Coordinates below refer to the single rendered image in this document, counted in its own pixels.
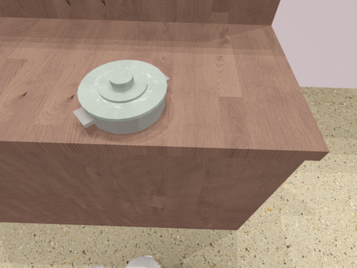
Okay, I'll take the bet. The pot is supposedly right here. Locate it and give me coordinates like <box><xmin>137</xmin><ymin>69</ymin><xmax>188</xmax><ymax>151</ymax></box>
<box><xmin>73</xmin><ymin>75</ymin><xmax>170</xmax><ymax>135</ymax></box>

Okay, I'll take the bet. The robot left thigh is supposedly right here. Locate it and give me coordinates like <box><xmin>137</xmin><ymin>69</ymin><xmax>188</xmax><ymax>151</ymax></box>
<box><xmin>125</xmin><ymin>256</ymin><xmax>161</xmax><ymax>268</ymax></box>

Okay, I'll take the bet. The knob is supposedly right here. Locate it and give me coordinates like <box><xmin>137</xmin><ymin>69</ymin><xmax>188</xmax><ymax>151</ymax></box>
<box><xmin>109</xmin><ymin>69</ymin><xmax>134</xmax><ymax>89</ymax></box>

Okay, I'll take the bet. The lid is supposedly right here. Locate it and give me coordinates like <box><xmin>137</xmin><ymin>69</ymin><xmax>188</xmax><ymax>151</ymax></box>
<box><xmin>78</xmin><ymin>60</ymin><xmax>167</xmax><ymax>122</ymax></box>

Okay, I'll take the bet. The table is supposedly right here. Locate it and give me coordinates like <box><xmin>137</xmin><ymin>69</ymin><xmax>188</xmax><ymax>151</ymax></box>
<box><xmin>0</xmin><ymin>0</ymin><xmax>330</xmax><ymax>230</ymax></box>

